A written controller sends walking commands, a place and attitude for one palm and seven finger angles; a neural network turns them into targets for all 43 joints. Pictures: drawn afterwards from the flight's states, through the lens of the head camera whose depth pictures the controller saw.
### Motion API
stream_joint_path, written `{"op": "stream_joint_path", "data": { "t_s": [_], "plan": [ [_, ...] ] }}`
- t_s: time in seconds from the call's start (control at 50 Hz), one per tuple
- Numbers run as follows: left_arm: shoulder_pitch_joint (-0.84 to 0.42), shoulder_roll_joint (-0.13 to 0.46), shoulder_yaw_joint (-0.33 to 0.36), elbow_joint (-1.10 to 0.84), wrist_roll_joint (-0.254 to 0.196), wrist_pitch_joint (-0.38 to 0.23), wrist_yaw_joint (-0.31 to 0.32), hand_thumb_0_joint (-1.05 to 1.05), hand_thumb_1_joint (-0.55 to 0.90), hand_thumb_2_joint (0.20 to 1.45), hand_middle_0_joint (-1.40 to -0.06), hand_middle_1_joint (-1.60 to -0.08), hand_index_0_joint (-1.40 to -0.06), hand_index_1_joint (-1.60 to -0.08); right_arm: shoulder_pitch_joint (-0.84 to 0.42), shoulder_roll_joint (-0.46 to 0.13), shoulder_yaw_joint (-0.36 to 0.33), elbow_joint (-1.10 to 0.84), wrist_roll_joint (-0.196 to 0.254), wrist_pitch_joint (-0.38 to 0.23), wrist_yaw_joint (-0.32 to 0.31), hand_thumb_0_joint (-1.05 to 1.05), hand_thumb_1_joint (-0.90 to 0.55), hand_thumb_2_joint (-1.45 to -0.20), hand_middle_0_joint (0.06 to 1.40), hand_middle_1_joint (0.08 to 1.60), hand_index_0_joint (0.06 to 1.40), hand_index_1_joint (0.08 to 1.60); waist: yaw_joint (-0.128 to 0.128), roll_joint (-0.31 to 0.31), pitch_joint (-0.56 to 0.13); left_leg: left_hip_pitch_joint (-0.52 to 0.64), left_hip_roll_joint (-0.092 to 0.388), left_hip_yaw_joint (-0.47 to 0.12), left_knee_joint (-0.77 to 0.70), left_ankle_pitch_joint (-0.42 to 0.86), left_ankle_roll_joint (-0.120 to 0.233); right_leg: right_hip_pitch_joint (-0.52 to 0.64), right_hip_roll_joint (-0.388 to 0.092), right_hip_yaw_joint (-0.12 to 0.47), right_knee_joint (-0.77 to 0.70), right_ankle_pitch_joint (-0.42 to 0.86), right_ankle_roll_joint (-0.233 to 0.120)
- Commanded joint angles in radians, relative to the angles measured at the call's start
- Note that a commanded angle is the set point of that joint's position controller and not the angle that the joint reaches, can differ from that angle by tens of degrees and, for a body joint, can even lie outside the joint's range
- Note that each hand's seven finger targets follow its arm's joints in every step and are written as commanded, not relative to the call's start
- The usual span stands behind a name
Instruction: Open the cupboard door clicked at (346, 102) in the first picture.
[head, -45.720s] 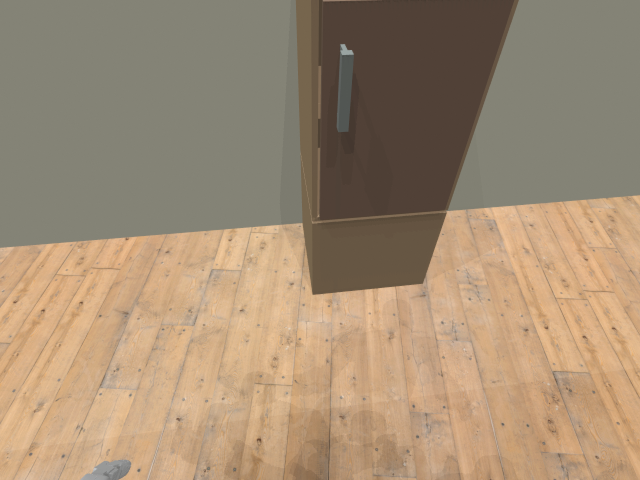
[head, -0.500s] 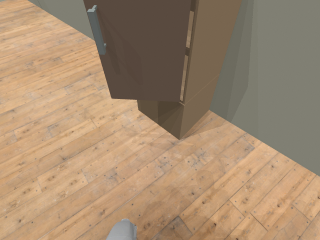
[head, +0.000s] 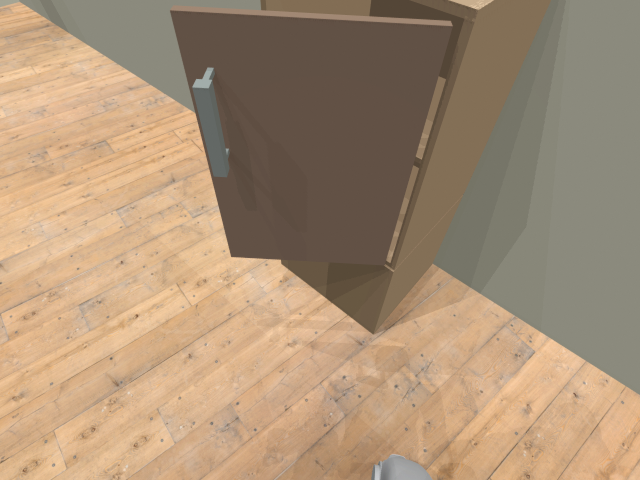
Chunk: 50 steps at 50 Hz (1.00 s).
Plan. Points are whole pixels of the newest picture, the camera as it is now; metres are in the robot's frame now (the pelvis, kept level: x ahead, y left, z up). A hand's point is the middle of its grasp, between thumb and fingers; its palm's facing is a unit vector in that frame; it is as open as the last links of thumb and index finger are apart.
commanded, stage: come to a stop and stand still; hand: left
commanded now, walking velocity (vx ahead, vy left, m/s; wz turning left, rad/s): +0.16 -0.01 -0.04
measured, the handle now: (215, 124) +0.63 +0.23 +0.08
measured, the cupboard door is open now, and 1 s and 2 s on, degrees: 38 38 38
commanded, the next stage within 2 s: none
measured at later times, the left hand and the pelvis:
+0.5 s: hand out of the picture +0.14 +0.18 -0.19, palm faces +0.07 -0.98 -0.17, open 7.2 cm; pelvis +0.06 +0.01 -0.01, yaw +0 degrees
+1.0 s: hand out of the picture +0.01 +0.18 -0.17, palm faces +0.00 -0.97 -0.25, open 7.4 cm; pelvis +0.00 +0.00 -0.01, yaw -1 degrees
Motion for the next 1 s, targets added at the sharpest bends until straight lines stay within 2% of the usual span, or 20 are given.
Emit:
{"op": "stream_joint_path", "data": {
  "t_s": [0.0,0.08,0.12,0.16,0.18,0.22,0.28,0.34,0.38,0.42,0.44,0.48,0.5,0.54,0.58,0.62,0.64,0.68,0.76,0.98],
  "plan": [
    [0.027,0.0,-0.015,-0.052,-0.006,-0.003,-0.016,0.0,0.9,0.9,-0.2,-0.3,-0.2,-0.3,0.117,-0.103,-0.004,0.0,-0.002,-0.004,0.005,0.0,-0.9,-0.9,0.2,0.3,0.2,0.3,-0.016,0.119,-0.017,0.002,0.305,-0.175,-0.152,0.358,0.087,0.075,-0.005,0.006,-0.17,0.032,-0.008],
    [0.02,0.004,-0.031,-0.044,-0.011,-0.006,-0.002,0.0,0.9,0.9,-0.2,-0.3,-0.2,-0.3,0.134,-0.097,0.009,0.032,-0.004,0.01,-0.007,0.0,-0.9,-0.9,0.2,0.3,0.2,0.3,-0.011,0.07,-0.028,0.03,0.285,-0.153,-0.021,0.636,0.045,0.217,0.046,-0.021,-0.354,0.054,-0.018],
    [0.09,0.04,-0.028,-0.018,-0.012,-0.014,0.008,0.0,0.9,0.9,-0.2,-0.3,-0.2,-0.3,0.128,-0.089,0.014,0.043,0.008,0.017,-0.013,0.0,-0.9,-0.9,0.2,0.3,0.2,0.3,0.022,0.041,-0.085,0.025,0.227,-0.123,0.094,0.611,-0.03,0.372,0.037,-0.001,-0.533,0.293,-0.016],
    [0.14,0.146,-0.018,0.004,-0.015,-0.024,0.022,0.0,0.9,0.9,-0.2,-0.3,-0.2,-0.3,0.161,-0.063,0.011,0.038,0.03,0.036,-0.008,0.0,-0.9,-0.9,0.2,0.3,0.2,0.3,0.008,-0.073,-0.153,-0.143,0.114,-0.1,0.191,0.16,-0.11,0.562,-0.175,0.202,-0.471,0.981,-0.134],
    [0.113,0.17,-0.021,0.005,-0.023,-0.019,0.024,0.0,0.9,0.9,-0.2,-0.3,-0.2,-0.3,0.184,-0.048,0.012,0.05,0.036,0.05,-0.005,0.0,-0.9,-0.9,0.2,0.3,0.2,0.3,-0.014,-0.079,-0.138,-0.136,0.078,-0.107,0.211,-0.093,-0.13,0.516,-0.255,0.194,-0.485,1.048,-0.202],
    [0.064,0.149,-0.02,-0.013,-0.022,-0.007,0.039,0.0,0.9,0.9,-0.2,-0.3,-0.2,-0.3,0.183,-0.026,0.009,0.062,0.037,0.075,-0.008,0.0,-0.9,-0.9,0.2,0.3,0.2,0.3,-0.022,-0.182,-0.17,-0.123,0.076,-0.111,0.265,-0.243,-0.127,0.501,-0.233,0.177,-0.498,1.049,-0.222],
    [0.038,0.153,-0.006,-0.022,-0.017,0.002,0.049,0.0,0.9,0.9,-0.2,-0.3,-0.2,-0.3,0.149,-0.033,-0.002,0.053,0.031,0.09,-0.008,0.0,-0.9,-0.9,0.2,0.3,0.2,0.3,-0.007,-0.171,-0.148,-0.183,0.066,-0.121,0.318,-0.295,-0.131,0.53,-0.229,0.163,-0.501,1.09,-0.211],
    [0.012,0.16,0.007,-0.029,-0.016,0.007,0.05,0.0,0.9,0.9,-0.2,-0.3,-0.2,-0.3,0.141,-0.027,-0.01,0.052,0.027,0.096,-0.006,0.0,-0.9,-0.9,0.2,0.3,0.2,0.3,-0.014,-0.084,-0.152,-0.157,0.063,-0.118,0.246,-0.22,-0.139,0.504,-0.223,0.163,-0.486,0.976,-0.197],
    [-0.023,0.14,0.009,-0.041,-0.023,0.017,0.047,0.0,0.9,0.9,-0.2,-0.3,-0.2,-0.3,0.183,-0.028,-0.013,0.064,0.021,0.091,-0.004,0.0,-0.9,-0.9,0.2,0.3,0.2,0.3,-0.044,-0.035,-0.157,-0.027,0.091,-0.118,0.066,0.058,-0.132,0.389,-0.165,0.112,-0.438,0.688,-0.132],
    [-0.024,0.052,-0.003,-0.079,-0.028,0.036,0.037,0.0,0.9,0.9,-0.2,-0.3,-0.2,-0.3,0.133,-0.115,-0.029,0.018,0.004,0.085,-0.007,0.0,-0.9,-0.9,0.2,0.3,0.2,0.3,-0.021,0.266,-0.108,-0.039,0.315,-0.339,-0.025,0.478,-0.008,0.243,0.019,-0.031,-0.332,0.046,-0.011],
    [-0.048,0.049,-0.005,-0.077,-0.021,0.05,0.041,0.0,0.9,0.9,-0.2,-0.3,-0.2,-0.3,0.097,-0.116,-0.031,0.005,0.0,0.085,-0.01,0.0,-0.9,-0.9,0.2,0.3,0.2,0.3,-0.031,0.313,-0.061,-0.085,0.345,-0.345,-0.08,0.473,0.059,0.219,0.064,0.0,-0.179,-0.229,-0.006],
    [-0.045,0.046,-0.003,-0.07,-0.015,0.063,0.036,0.0,0.9,0.9,-0.2,-0.3,-0.2,-0.3,0.072,-0.092,-0.018,-0.014,-0.001,0.073,-0.025,0.0,-0.9,-0.9,0.2,0.3,0.2,0.3,-0.024,0.198,-0.011,-0.144,0.336,-0.332,-0.085,0.429,0.088,0.18,0.054,0.086,-0.037,-0.27,-0.014],
    [0.055,0.089,-0.031,-0.038,-0.03,0.043,0.064,0.0,0.9,0.9,-0.2,-0.3,-0.2,-0.3,-0.028,-0.193,-0.035,-0.071,0.023,0.062,-0.006,0.0,-0.9,-0.9,0.2,0.3,0.2,0.3,0.0,0.359,-0.075,-0.054,0.327,-0.287,0.123,0.806,0.058,0.114,0.017,0.104,-0.081,-0.279,-0.04],
    [0.025,0.079,-0.021,-0.092,-0.02,0.018,0.053,0.0,0.9,0.9,-0.2,-0.3,-0.2,-0.3,-0.002,-0.109,-0.013,-0.12,0.002,0.057,0.005,0.0,-0.9,-0.9,0.2,0.3,0.2,0.3,0.007,0.361,-0.105,0.006,0.258,-0.221,0.126,0.711,0.027,0.146,0.054,0.024,-0.23,-0.166,-0.033],
    [0.042,0.07,-0.032,-0.086,-0.014,-0.005,0.04,0.0,0.9,0.9,-0.2,-0.3,-0.2,-0.3,0.051,-0.115,-0.012,-0.141,0.006,0.057,0.005,0.0,-0.9,-0.9,0.2,0.3,0.2,0.3,-0.007,0.125,-0.131,0.032,0.225,-0.218,0.195,0.606,0.003,0.218,0.069,0.019,-0.408,0.01,-0.036],
    [0.066,0.109,-0.03,-0.087,-0.012,-0.013,0.042,0.0,0.9,0.9,-0.2,-0.3,-0.2,-0.3,0.075,-0.111,-0.02,-0.16,0.018,0.053,0.003,0.0,-0.9,-0.9,0.2,0.3,0.2,0.3,-0.033,-0.044,-0.161,0.001,0.162,-0.174,0.21,0.343,-0.044,0.266,-0.009,0.147,-0.424,0.334,-0.073],
    [0.046,0.115,-0.037,-0.097,-0.014,-0.009,0.039,0.0,0.9,0.9,-0.2,-0.3,-0.2,-0.3,0.084,-0.102,-0.016,-0.166,0.02,0.05,0.003,0.0,-0.9,-0.9,0.2,0.3,0.2,0.3,-0.05,-0.038,-0.145,0.005,0.142,-0.174,0.164,0.227,-0.054,0.246,-0.033,0.153,-0.431,0.339,-0.082],
    [0.032,0.116,-0.044,-0.105,-0.01,0.011,0.032,0.0,0.9,0.9,-0.2,-0.3,-0.2,-0.3,0.054,-0.111,-0.015,-0.161,0.008,0.043,0.009,0.0,-0.9,-0.9,0.2,0.3,0.2,0.3,-0.037,0.171,-0.059,-0.054,0.186,-0.255,0.028,0.213,-0.035,0.221,0.045,0.086,-0.394,0.04,-0.038],
    [0.083,0.099,-0.054,-0.079,-0.004,0.02,0.025,0.0,0.9,0.9,-0.2,-0.3,-0.2,-0.3,-0.004,-0.137,-0.014,-0.176,0.009,0.053,0.014,0.0,-0.9,-0.9,0.2,0.3,0.2,0.3,-0.011,-0.048,0.01,-0.133,0.175,-0.252,-0.019,-0.137,-0.019,0.218,0.042,0.105,-0.481,-0.056,-0.036],
    [0.118,0.114,-0.053,-0.067,-0.009,0.003,0.017,0.0,0.9,0.9,-0.2,-0.3,-0.2,-0.3,0.07,-0.101,0.004,-0.115,0.007,0.053,0.021,0.0,-0.9,-0.9,0.2,0.3,0.2,0.3,-0.03,-0.007,0.002,-0.092,0.117,-0.197,-0.004,-0.197,-0.044,0.146,0.008,0.179,-0.619,-0.235,-0.052]
  ]
}}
